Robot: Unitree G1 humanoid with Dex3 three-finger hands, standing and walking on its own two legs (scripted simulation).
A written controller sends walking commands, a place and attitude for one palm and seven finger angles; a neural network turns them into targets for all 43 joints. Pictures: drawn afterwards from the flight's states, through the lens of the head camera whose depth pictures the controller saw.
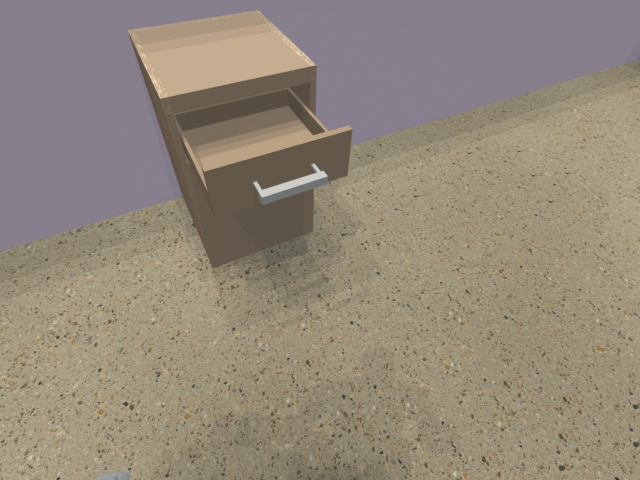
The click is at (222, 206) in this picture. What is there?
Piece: drawer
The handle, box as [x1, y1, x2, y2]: [253, 163, 327, 204]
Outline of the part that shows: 327,176 323,171 320,171 314,163 311,164 311,167 315,172 313,174 262,190 256,181 253,182 253,185 258,192 259,199 262,204 327,183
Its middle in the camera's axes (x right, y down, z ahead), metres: -0.08 -0.14 +0.97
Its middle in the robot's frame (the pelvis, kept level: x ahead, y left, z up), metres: +0.80 +0.12 -0.18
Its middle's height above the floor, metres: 0.59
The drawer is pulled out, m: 0.25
